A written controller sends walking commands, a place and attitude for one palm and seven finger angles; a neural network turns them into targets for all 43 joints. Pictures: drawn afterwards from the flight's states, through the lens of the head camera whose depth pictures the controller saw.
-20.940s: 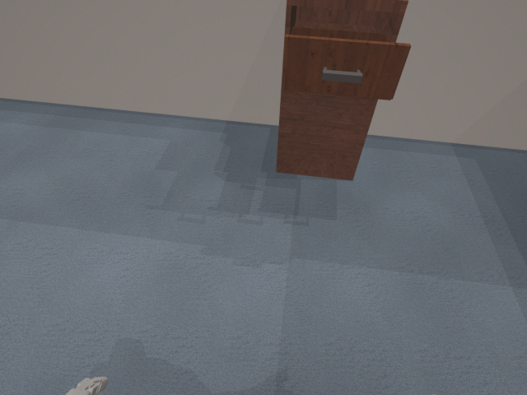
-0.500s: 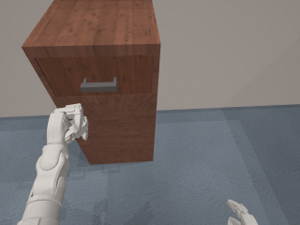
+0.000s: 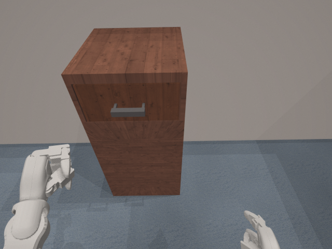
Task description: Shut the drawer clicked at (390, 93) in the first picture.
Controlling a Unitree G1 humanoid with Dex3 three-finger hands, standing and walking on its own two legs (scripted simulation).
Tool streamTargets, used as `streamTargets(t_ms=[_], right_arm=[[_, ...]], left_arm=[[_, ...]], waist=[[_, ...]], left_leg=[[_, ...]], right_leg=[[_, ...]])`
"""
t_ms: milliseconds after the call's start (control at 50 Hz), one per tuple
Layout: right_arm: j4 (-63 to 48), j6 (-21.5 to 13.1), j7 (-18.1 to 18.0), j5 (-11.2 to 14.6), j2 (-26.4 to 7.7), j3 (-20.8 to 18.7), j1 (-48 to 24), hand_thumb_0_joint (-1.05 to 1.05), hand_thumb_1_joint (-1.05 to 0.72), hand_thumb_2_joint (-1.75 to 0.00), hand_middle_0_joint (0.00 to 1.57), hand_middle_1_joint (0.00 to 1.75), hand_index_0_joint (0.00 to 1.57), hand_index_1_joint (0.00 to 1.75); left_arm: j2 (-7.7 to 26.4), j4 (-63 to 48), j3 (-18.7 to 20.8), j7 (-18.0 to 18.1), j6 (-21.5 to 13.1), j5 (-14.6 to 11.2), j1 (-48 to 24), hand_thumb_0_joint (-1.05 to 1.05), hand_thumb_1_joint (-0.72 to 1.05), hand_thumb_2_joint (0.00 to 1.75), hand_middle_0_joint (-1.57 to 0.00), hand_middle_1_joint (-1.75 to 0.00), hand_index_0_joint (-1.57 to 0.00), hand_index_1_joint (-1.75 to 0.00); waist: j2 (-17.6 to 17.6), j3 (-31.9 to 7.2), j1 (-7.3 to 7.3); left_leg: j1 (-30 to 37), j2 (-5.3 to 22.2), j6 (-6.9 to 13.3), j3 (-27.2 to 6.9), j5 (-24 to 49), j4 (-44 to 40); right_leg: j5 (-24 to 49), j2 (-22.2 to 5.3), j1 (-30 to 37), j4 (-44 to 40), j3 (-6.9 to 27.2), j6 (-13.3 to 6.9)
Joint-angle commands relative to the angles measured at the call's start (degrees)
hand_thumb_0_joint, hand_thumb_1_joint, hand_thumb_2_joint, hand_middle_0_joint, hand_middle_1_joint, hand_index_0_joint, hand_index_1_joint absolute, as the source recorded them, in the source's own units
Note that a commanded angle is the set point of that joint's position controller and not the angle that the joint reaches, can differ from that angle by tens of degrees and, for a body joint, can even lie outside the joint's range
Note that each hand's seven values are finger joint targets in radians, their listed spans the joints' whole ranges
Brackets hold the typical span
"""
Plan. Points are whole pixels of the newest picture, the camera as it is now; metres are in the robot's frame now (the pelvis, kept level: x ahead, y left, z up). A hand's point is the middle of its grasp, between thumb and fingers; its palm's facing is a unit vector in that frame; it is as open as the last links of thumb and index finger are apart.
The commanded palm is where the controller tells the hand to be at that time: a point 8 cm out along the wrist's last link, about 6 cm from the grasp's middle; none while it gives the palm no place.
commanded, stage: draw the hand back to the body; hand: left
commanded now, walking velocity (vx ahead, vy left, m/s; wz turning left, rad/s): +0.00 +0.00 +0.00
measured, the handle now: (128, 108) +0.59 +0.21 -0.01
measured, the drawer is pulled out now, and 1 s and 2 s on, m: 0.00 0.00 0.00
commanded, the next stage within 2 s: step back with the hand held close in 0.38 s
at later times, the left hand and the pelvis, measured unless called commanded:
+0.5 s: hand (55, 183) +0.19 +0.23 +0.15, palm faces +0.39 -0.85 -0.36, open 3.2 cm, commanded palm +0.14 +0.27 +0.17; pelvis +0.01 -0.01 +0.00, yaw +0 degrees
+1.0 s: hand (37, 186) +0.18 +0.25 +0.16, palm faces +0.28 -0.82 -0.50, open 3.2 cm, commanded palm +0.12 +0.29 +0.17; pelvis -0.02 +0.01 +0.00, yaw -2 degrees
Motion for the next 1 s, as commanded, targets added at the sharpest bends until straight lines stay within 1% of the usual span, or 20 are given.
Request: streamTargets(t_ms=[0,40,60,100,180,260,340,420,480,500,520,540,580,640,720,740,760,840,880,980], right_arm=[[-9.4,-4.3,0.1,-0.3,-6.1,-3.1,-8.0,0.0,-0.9,-0.9,0.2,0.3,0.2,0.3],[-8.9,-4.9,0.3,-0.5,-6.4,-3.3,-8.1,0.0,-0.9,-0.9,0.2,0.3,0.2,0.3],[-9.1,-4.9,0.4,-0.3,-6.1,-3.3,-8.0,0.0,-0.9,-0.9,0.2,0.3,0.2,0.3],[-9.1,-5.5,0.4,-0.3,-6.1,-3.5,-8.0,0.0,-0.9,-0.9,0.2,0.3,0.2,0.3],[-9.0,-6.5,0.1,-0.1,-5.9,-3.7,-8.1,0.0,-0.9,-0.9,0.2,0.3,0.2,0.3],[-7.8,-6.8,-0.3,-0.2,-6.2,-4.1,-7.3,0.0,-0.9,-0.9,0.2,0.3,0.2,0.3],[-7.6,-7.1,-0.8,-0.4,-6.4,-4.2,-7.2,0.0,-0.9,-0.9,0.2,0.3,0.2,0.3],[-7.9,-7.8,-0.9,-0.7,-5.8,-3.9,-7.5,0.0,-0.9,-0.9,0.2,0.3,0.2,0.3],[-7.8,-8.1,-0.9,-0.7,-5.6,-3.7,-7.6,0.0,-0.9,-0.9,0.2,0.3,0.2,0.3],[-9.6,-6.9,-0.5,-0.7,-7.4,-4.4,-6.8,0.0,-0.9,-0.9,0.2,0.3,0.2,0.3],[-7.5,-6.1,-0.4,-1.1,-6.4,-4.6,-6.5,0.0,-0.9,-0.9,0.2,0.3,0.2,0.3],[-7.9,-5.6,-0.3,-1.2,-6.4,-4.8,-7.0,0.0,-0.9,-0.9,0.2,0.3,0.2,0.3],[-7.8,-3.7,0.3,-1.2,-6.7,-5.3,-6.3,0.0,-0.9,-0.9,0.2,0.3,0.2,0.3],[-8.3,-1.7,0.6,-1.0,-7.0,-6.2,-6.9,0.0,-0.9,-0.9,0.2,0.3,0.2,0.3],[-10.6,0.2,0.5,-0.5,-6.7,-6.6,-7.8,0.0,-0.9,-0.9,0.2,0.3,0.2,0.3],[-11.1,0.3,0.1,-0.6,-7.0,-6.6,-8.3,0.0,-0.9,-0.9,0.2,0.3,0.2,0.3],[-11.7,0.4,-0.2,-0.4,-6.5,-6.4,-8.3,0.0,-0.9,-0.9,0.2,0.3,0.2,0.3],[-12.4,-0.1,-1.0,-0.5,-7.0,-6.5,-7.5,0.0,-0.9,-0.9,0.2,0.3,0.2,0.3],[-12.3,-0.5,-1.0,-0.6,-6.8,-6.5,-6.5,0.0,-0.9,-0.9,0.2,0.3,0.2,0.3],[-11.0,-1.5,-0.8,-1.3,-7.2,-7.0,-6.1,0.0,-0.9,-0.9,0.2,0.3,0.2,0.3]], left_arm=[[9.9,-18.8,8.1,1.0,-4.2,-0.4,-1.8,0.0,0.9,0.9,-1.4,-1.6,-1.4,-1.6],[11.1,-20.0,10.1,1.1,-4.3,-0.4,1.8,0.0,0.9,0.9,-1.4,-1.6,-1.4,-1.6],[9.7,-21.5,9.1,1.0,-4.4,-0.6,3.1,0.0,0.9,0.9,-1.4,-1.6,-1.4,-1.6],[10.5,-24.2,10.5,1.2,-4.8,-0.4,5.1,0.0,0.9,0.9,-1.4,-1.6,-1.4,-1.6],[12.0,-26.9,13.5,1.6,-5.3,-0.4,9.8,0.0,0.9,0.9,-1.4,-1.6,-1.4,-1.6],[8.2,-22.9,9.9,1.6,-4.8,-0.1,8.3,0.0,0.9,0.9,-1.4,-1.6,-1.4,-1.6],[10.5,-23.2,11.9,2.2,-5.1,0.2,6.7,0.0,0.9,0.9,-1.4,-1.6,-1.4,-1.6],[11.2,-25.9,12.6,2.6,-5.5,0.1,7.2,0.0,0.9,0.9,-1.4,-1.6,-1.4,-1.6],[11.1,-26.6,12.6,2.8,-5.3,0.1,8.1,0.0,0.9,0.9,-1.4,-1.6,-1.4,-1.6],[20.4,-33.4,22.6,3.0,-8.8,0.4,-1.9,0.0,0.9,0.9,-1.4,-1.6,-1.4,-1.6],[16.1,-26.3,20.0,2.6,-9.6,0.7,4.1,0.0,0.9,0.9,-1.4,-1.6,-1.4,-1.6],[16.0,-25.8,19.7,2.3,-10.0,1.0,5.1,0.0,0.9,0.9,-1.4,-1.6,-1.4,-1.6],[9.9,-20.4,14.9,1.5,-9.5,1.2,11.9,0.0,0.9,0.9,-1.4,-1.6,-1.4,-1.6],[7.9,-18.3,13.5,1.1,-9.1,1.1,16.5,0.0,0.9,0.9,-1.4,-1.6,-1.4,-1.6],[12.5,-25.4,17.1,1.8,-9.6,1.3,18.1,0.0,0.9,0.9,-1.4,-1.6,-1.4,-1.6],[14.8,-27.8,18.8,2.2,-9.7,1.1,17.7,0.0,0.9,0.9,-1.4,-1.6,-1.4,-1.6],[14.7,-29.3,18.8,2.4,-9.8,1.0,18.4,0.0,0.9,0.9,-1.4,-1.6,-1.4,-1.6],[16.9,-34.1,20.6,3.4,-10.0,1.1,18.8,0.0,0.9,0.9,-1.4,-1.6,-1.4,-1.6],[15.3,-33.7,19.6,3.5,-9.9,1.4,19.9,0.0,0.9,0.9,-1.4,-1.6,-1.4,-1.6],[12.6,-29.1,18.4,3.1,-9.8,1.7,20.7,0.0,0.9,0.9,-1.4,-1.6,-1.4,-1.6]], waist=[[0.7,-4.7,0.13],[-0.5,-3.6,0.57],[0.6,-3.0,0.28],[1.4,-3.2,0.45],[-0.3,-2.9,1.08],[-2.0,2.6,-0.43],[-2.4,0.0,0.34],[-0.4,-4.0,1.11],[1.4,-3.9,1.24],[0.3,0.7,-1.1],[-2.4,1.0,-1.68],[-3.5,1.5,-1.54],[-3.9,-0.4,-2.14],[-2.5,-3.6,-1.99],[-4.8,-9.5,-1.64],[-3.7,-10.6,-1.23],[-3.6,-11.2,-1.32],[2.0,-13.2,-1.22],[3.7,-11.8,-1.5],[3.5,-6.5,-1.84]], left_leg=[[2.0,4.6,-2.3,-4.8,10.5,-5.9],[1.2,4.6,-2.3,-4.8,10.9,-5.8],[1.1,4.5,-2.3,-4.7,10.7,-5.8],[1.1,4.5,-2.4,-4.5,10.5,-5.6],[0.6,4.5,-2.3,-4.2,10.6,-4.9],[-0.1,4.4,-1.9,-4.0,7.0,-5.0],[0.8,4.0,-1.4,-3.9,7.0,-4.4],[1.4,3.7,-1.6,-3.6,9.9,-3.9],[1.6,3.7,-1.8,-3.4,12.9,-3.5],[-2.1,4.8,-0.3,-4.8,8.7,-1.8],[-1.7,4.5,-0.5,-5.0,8.0,0.0],[-1.3,4.3,-0.6,-4.9,8.7,0.2],[-0.7,5.2,-0.8,-4.4,12.7,-0.4],[0.0,6.3,-0.6,-3.9,18.9,-1.4],[-1.5,7.3,-0.5,-4.5,24.1,-1.5],[-2.1,7.2,-0.6,-4.6,24.7,-1.6],[-2.9,7.3,-0.6,-4.7,25.1,-1.3],[-4.5,8.0,-0.6,-5.7,27.1,-1.2],[-5.9,8.8,-0.5,-6.9,27.5,-2.4],[-15.0,11.8,0.7,-9.7,15.4,-7.4]], right_leg=[[9.0,-1.3,0.9,-3.7,1.9,-1.0],[9.3,-1.1,0.8,-4.3,1.9,-1.0],[9.1,-1.3,0.9,-4.0,2.1,-1.0],[9.0,-1.3,0.8,-4.0,2.1,-0.9],[9.3,-1.2,0.6,-4.2,2.3,-0.7],[5.7,-1.3,-3.3,-5.2,2.4,-0.5],[5.6,-1.5,-2.5,-5.4,2.8,-0.5],[9.1,-2.1,0.5,-4.0,3.0,-0.6],[12.3,-2.1,1.1,-3.5,3.1,-0.7],[17.7,-5.3,-2.6,-6.6,11.4,-0.5],[19.4,-7.3,-3.4,-7.0,12.2,-1.0],[21.7,-7.5,-4.4,-7.4,12.4,-1.0],[24.0,-7.2,-2.9,-5.6,10.1,0.1],[26.7,-6.1,-1.8,-3.3,7.3,1.9],[29.2,-5.5,2.0,0.1,5.7,1.8],[30.1,-5.5,2.6,0.6,5.9,1.7],[30.8,-5.6,3.2,1.3,5.8,1.8],[29.6,-4.4,3.6,3.7,5.8,1.8],[23.8,-3.2,2.5,4.9,4.8,1.8],[10.6,-1.4,1.8,8.8,4.5,1.8]])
